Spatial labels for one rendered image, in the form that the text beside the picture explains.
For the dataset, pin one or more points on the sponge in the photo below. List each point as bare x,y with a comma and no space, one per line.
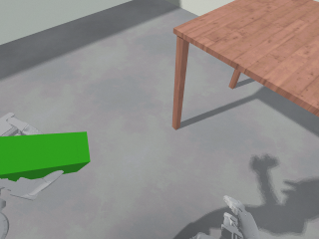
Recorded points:
34,156

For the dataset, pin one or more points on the robot left hand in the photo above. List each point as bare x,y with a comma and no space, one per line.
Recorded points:
25,188

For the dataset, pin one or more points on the robot right hand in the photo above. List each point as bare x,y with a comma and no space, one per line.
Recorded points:
244,227

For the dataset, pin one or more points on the table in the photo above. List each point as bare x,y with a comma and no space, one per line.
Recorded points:
273,42

